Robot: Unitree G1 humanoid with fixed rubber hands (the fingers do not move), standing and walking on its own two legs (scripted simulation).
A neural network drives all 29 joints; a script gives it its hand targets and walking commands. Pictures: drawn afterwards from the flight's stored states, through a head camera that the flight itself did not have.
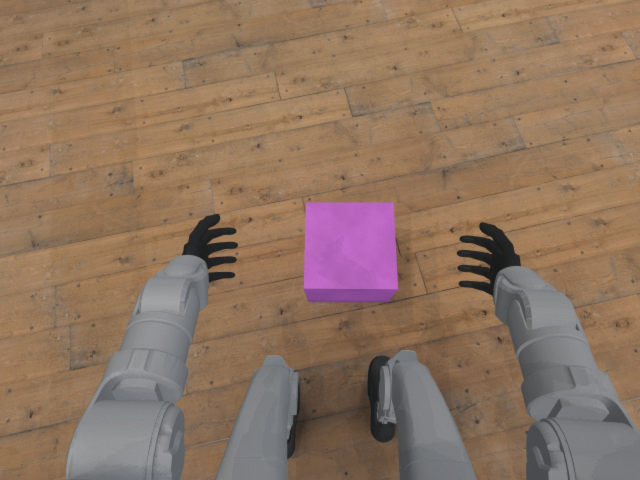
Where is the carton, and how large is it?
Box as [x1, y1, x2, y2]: [304, 202, 397, 301]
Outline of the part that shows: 393,202 306,203 304,290 308,301 388,301 397,289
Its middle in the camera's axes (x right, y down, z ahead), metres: +0.08 +0.03 +1.04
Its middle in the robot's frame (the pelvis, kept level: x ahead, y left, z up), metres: +0.54 -0.03 -0.59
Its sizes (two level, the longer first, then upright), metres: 0.226 0.225 0.173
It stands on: the floor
